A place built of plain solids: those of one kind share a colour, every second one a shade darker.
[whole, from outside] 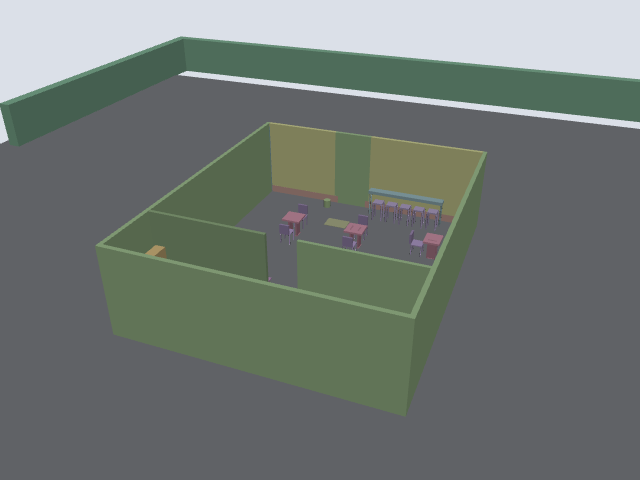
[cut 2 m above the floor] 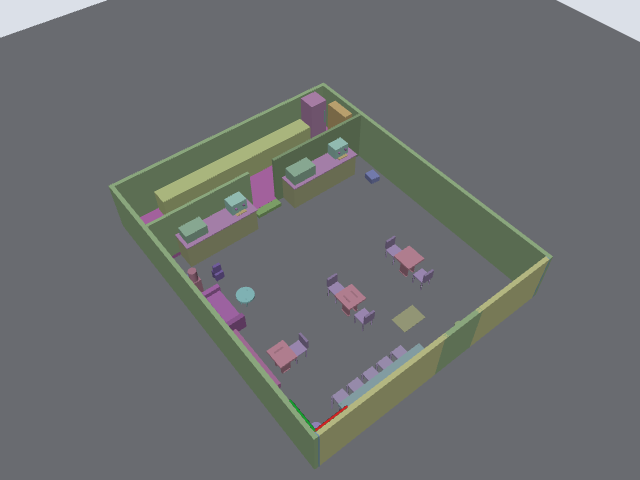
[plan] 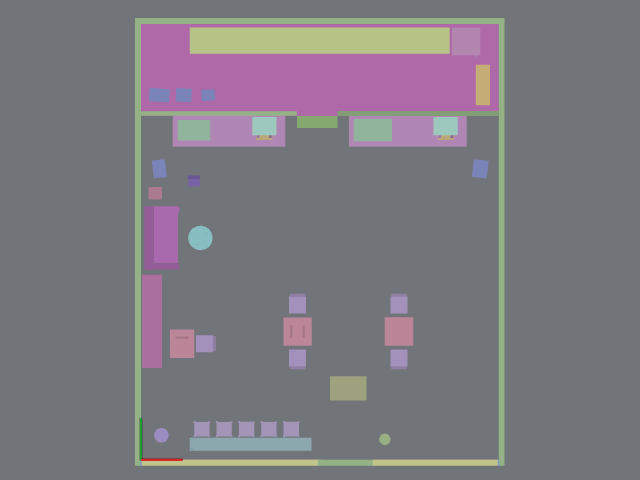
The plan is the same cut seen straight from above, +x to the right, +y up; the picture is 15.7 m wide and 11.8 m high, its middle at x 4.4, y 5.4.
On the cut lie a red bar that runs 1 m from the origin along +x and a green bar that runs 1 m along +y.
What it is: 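A small cafe of the 2010s to 2020s; 8.8 x 10.7 m, ceiling 3.1 m, a street door 0.95 x 2.1 m in the glazed front; tables 0.75 m, chairs 0.45 m, bar tops 1.06 m, a counter 1.0 m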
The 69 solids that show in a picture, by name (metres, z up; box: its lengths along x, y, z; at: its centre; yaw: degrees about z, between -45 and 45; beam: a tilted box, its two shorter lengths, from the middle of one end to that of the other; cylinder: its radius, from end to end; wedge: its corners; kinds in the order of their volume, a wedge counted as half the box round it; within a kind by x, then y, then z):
{
 "street_hedge_1": {"box": [38.79, 0.6, 2.25], "at": [4.39, -16.3, 1.07]},
 "street_hedge_2": {"box": [0.6, 16.6, 2.25], "at": [23.49, -8.3, 1.07]},
 "wall_1": {"box": [0.15, 11.01, 3.17], "at": [-0.07, 5.36, 1.53]},
 "wall_2": {"box": [3.83, 0.12, 3.17], "at": [1.92, 8.51, 1.53]},
 "wall_3": {"box": [9.09, 0.15, 3.17], "at": [4.39, 10.79, 1.53]},
 "wall_4": {"box": [1.5, 0.15, 3.17], "at": [5.09, -0.07, 1.53]},
 "wall_5": {"box": [3.96, 0.12, 3.17], "at": [6.81, 8.51, 1.53]},
 "wall_6": {"box": [0.15, 11.01, 3.17], "at": [8.87, 5.36, 1.53]},
 "counter_1": {"box": [2.73, 0.7, 1.05], "at": [2.17, 8.1, 0.47]},
 "counter_2": {"box": [2.86, 0.7, 1.05], "at": [6.56, 8.1, 0.47]},
 "zone_back_1": {"box": [8.79, 2.26, 0.2], "at": [4.39, 9.58, 0.05]},
 "back_worktop_1": {"box": [6.39, 0.65, 0.95], "at": [4.39, 10.3, 0.57]},
 "window_wall_1": {"box": [4.5, 0.15, 3.17], "at": [2.25, -0.07, 1.53]},
 "window_wall_2": {"box": [3.1, 0.15, 3.17], "at": [7.24, -0.07, 1.53]},
 "back_fridge_1": {"box": [0.7, 0.68, 1.9], "at": [7.99, 10.28, 1.05]},
 "sofa_1": {"box": [0.24, 1.56, 0.83], "at": [0.2, 5.45, 0.36]},
 "sofa_2": {"box": [0.86, 0.16, 0.65], "at": [0.51, 4.75, 0.28]},
 "sofa_3": {"box": [0.86, 0.16, 0.65], "at": [0.51, 6.15, 0.28]},
 "sofa_4": {"box": [0.65, 1.24, 0.37], "at": [0.58, 5.45, 0.24]},
 "shelf_1": {"box": [0.35, 1.0, 1.95], "at": [8.4, 9.21, 1.07]},
 "display_1": {"box": [0.8, 0.51, 0.36], "at": [1.3, 8.1, 1.22]},
 "display_2": {"box": [0.94, 0.55, 0.43], "at": [5.7, 8.1, 1.25]},
 "bench_upholstered_1": {"box": [0.5, 2.3, 0.25], "at": [0.27, 3.4, 0.33]},
 "box_cardboard_1": {"box": [0.32, 0.44, 0.3], "at": [0.45, 7.15, 0.1], "yaw": 6.9},
 "box_cardboard_2": {"box": [0.5, 0.33, 0.42], "at": [0.45, 8.96, 0.31], "yaw": -3.3},
 "box_cardboard_3": {"box": [0.39, 0.33, 0.41], "at": [1.05, 8.96, 0.3], "yaw": -3.2},
 "box_cardboard_4": {"box": [0.33, 0.28, 0.37], "at": [1.65, 8.96, 0.28], "yaw": 3.6},
 "box_cardboard_5": {"box": [0.37, 0.44, 0.27], "at": [8.34, 7.15, 0.09], "yaw": -5.8},
 "coffee_machine_1": {"box": [0.6, 0.45, 0.45], "at": [3.03, 8.2, 1.26]},
 "coffee_machine_2": {"box": [0.6, 0.45, 0.45], "at": [7.49, 8.2, 1.26]},
 "counter_top_1": {"box": [2.77, 0.78, 0.04], "at": [2.17, 8.08, 1.02]},
 "counter_top_2": {"box": [2.9, 0.78, 0.04], "at": [6.56, 8.08, 1.02]},
 "meeting_table_1": {"box": [0.32, 0.06, 0.8], "at": [1.01, 2.7, 0.35]},
 "meeting_table_2": {"box": [0.6, 0.7, 0.07], "at": [1.01, 2.85, 0.71]},
 "meeting_table_3": {"box": [0.32, 0.06, 0.8], "at": [1.01, 3.0, 0.35]},
 "meeting_table_4": {"box": [0.06, 0.32, 0.8], "at": [3.7, 3.15, 0.35]},
 "meeting_table_5": {"box": [0.7, 0.7, 0.07], "at": [3.85, 3.15, 0.71]},
 "meeting_table_6": {"box": [0.06, 0.32, 0.8], "at": [6.19, 3.15, 0.35]},
 "meeting_table_7": {"box": [0.7, 0.7, 0.07], "at": [6.34, 3.15, 0.71]},
 "stallriser_1": {"box": [4.5, 0.05, 0.35], "at": [2.25, -0.02, 0.12]},
 "stallriser_2": {"box": [3.1, 0.05, 0.35], "at": [7.24, -0.02, 0.12]},
 "water_cooler_1": {"box": [0.33, 0.31, 1.03], "at": [0.35, 6.55, 0.47]},
 "water_cooler_2": {"cylinder": 0.14, "from": [0.35, 6.55, 0.98], "to": [0.35, 6.55, 1.4]},
 "console_table_1": {"box": [3.0, 0.32, 0.13], "at": [2.69, 0.38, 0.99]},
 "side_chair_1": {"box": [0.42, 0.42, 0.04], "at": [1.56, 2.85, 0.43]},
 "side_chair_2": {"box": [0.08, 0.38, 0.38], "at": [1.8, 2.85, 0.65]},
 "side_chair_3": {"box": [0.38, 0.08, 0.38], "at": [3.85, 2.26, 0.65]},
 "side_chair_4": {"box": [0.42, 0.42, 0.04], "at": [3.85, 2.5, 0.43]},
 "side_chair_5": {"box": [0.42, 0.42, 0.04], "at": [3.85, 3.8, 0.43]},
 "side_chair_6": {"box": [0.38, 0.08, 0.38], "at": [3.85, 4.04, 0.65]},
 "side_chair_7": {"box": [0.38, 0.08, 0.38], "at": [6.34, 2.26, 0.65]},
 "side_chair_8": {"box": [0.42, 0.42, 0.04], "at": [6.34, 2.5, 0.43]},
 "side_chair_9": {"box": [0.42, 0.42, 0.04], "at": [6.34, 3.8, 0.43]},
 "side_chair_10": {"box": [0.38, 0.08, 0.38], "at": [6.34, 4.04, 0.65]},
 "back_step_1": {"box": [1.0, 0.3, 0.2], "at": [4.33, 8.3, 0.05]},
 "bar_stool_1": {"box": [0.38, 0.36, 0.06], "at": [1.5, 0.75, 0.73]},
 "bar_stool_2": {"box": [0.38, 0.36, 0.06], "at": [2.04, 0.75, 0.73]},
 "bar_stool_3": {"box": [0.38, 0.36, 0.06], "at": [2.6, 0.75, 0.73]},
 "bar_stool_4": {"box": [0.38, 0.36, 0.06], "at": [3.15, 0.75, 0.73]},
 "bar_stool_5": {"box": [0.38, 0.36, 0.06], "at": [3.69, 0.75, 0.73]},
 "plant_pot_1": {"cylinder": 0.18, "from": [0.5, 0.6, 0.0], "to": [0.5, 0.6, 0.38]},
 "door_mat_1": {"box": [0.9, 0.6, 0.07], "at": [5.09, 1.75, -0.02]},
 "front_corner_1": {"box": [0.04, 0.17, 3.02], "at": [0.0, -0.07, 1.46]},
 "coffee_table_1": {"cylinder": 0.3, "from": [1.46, 5.45, 0.33], "to": [1.46, 5.45, 0.4]},
 "bin_waste_1": {"cylinder": 0.14, "from": [6.0, 0.5, 0.0], "to": [6.0, 0.5, 0.31]},
 "wet_floor_sign_1": {"box": [0.3, 0.1, 0.36], "at": [1.3, 6.76, 0.13]},
 "wet_floor_sign_2": {"box": [0.26, 0.1, 0.31], "at": [1.3, 6.85, 0.47]},
 "coffee_machine_drip_1": {"box": [0.4, 0.12, 0.03], "at": [3.03, 7.92, 1.05]},
 "coffee_machine_drip_2": {"box": [0.4, 0.12, 0.03], "at": [7.49, 7.92, 1.05]}
}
